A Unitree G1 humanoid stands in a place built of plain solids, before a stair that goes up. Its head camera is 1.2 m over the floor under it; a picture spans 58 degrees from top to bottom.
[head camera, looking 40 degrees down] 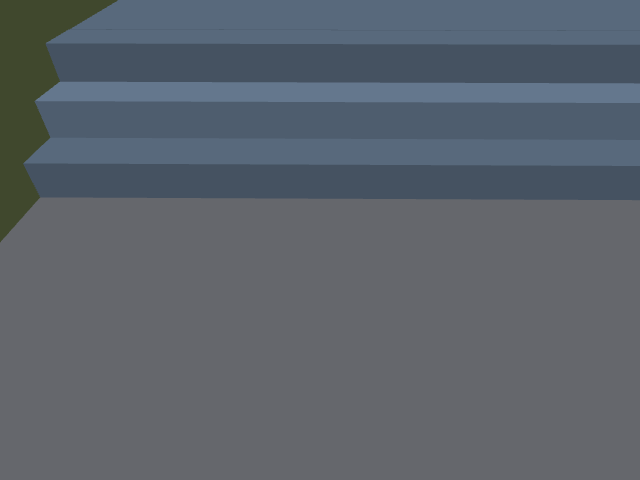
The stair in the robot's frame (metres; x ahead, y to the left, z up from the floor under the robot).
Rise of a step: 0.19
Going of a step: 0.26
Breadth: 3.70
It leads straight ahead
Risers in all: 3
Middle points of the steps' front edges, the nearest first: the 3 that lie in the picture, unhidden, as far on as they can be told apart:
1.74 -0.47 0.19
2.00 -0.47 0.38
2.26 -0.48 0.57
